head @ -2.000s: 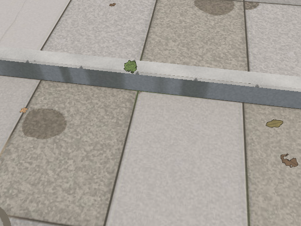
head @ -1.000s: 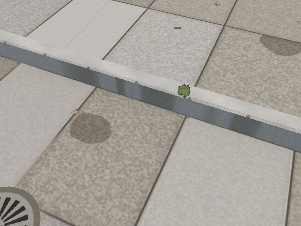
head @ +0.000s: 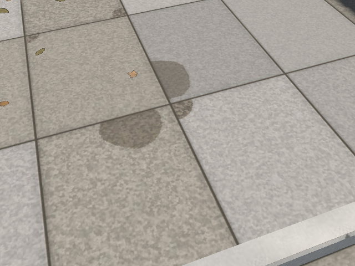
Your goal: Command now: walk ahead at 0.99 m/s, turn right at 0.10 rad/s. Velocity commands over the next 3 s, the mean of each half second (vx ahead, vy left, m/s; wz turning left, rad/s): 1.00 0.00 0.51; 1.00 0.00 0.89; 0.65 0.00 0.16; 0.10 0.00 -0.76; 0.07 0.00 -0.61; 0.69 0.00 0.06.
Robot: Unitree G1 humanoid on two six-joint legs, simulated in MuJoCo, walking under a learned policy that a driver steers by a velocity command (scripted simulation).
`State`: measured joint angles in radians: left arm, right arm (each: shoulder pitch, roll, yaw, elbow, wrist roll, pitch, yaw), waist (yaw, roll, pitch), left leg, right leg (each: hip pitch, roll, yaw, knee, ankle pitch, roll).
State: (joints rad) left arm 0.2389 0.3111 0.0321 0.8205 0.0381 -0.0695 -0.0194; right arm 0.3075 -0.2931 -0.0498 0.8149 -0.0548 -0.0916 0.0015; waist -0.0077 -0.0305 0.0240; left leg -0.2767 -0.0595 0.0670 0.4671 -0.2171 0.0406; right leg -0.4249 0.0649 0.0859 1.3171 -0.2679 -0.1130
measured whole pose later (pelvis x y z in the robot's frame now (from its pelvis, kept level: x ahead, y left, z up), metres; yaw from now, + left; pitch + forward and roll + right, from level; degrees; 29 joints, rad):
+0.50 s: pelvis +0.42 +0.01 +0.00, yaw +16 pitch +4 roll +1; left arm 0.54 0.22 0.01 1.05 0.01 -0.10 0.00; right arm -0.09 -0.19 0.00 0.51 -0.03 0.00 0.00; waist -0.05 0.01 0.00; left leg -1.18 -0.05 0.13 1.63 -0.45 0.17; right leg 0.18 -0.05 -0.26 0.23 -0.35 0.02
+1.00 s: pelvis +0.88 +0.15 +0.13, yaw +44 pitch +3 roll -1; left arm 0.17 0.29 0.03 0.60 0.05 -0.07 0.03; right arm 0.32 -0.38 -0.09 0.76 -0.02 -0.06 0.01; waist -0.02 0.05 -0.01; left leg -0.30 -0.13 -0.16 1.26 -0.35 0.12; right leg -0.44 0.02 0.00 0.65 -0.26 0.00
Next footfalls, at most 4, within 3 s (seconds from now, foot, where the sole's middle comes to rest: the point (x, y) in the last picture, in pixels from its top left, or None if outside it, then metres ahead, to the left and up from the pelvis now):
0.14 right None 0.29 -0.13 -0.70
0.26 right None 0.26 -0.14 -0.77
0.56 left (160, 216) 0.61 0.10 -0.63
0.92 right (158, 126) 1.03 0.12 -0.63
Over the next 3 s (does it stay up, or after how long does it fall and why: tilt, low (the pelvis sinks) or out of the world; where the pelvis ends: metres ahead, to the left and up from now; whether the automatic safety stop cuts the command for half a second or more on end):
stays up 1.47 0.48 0.14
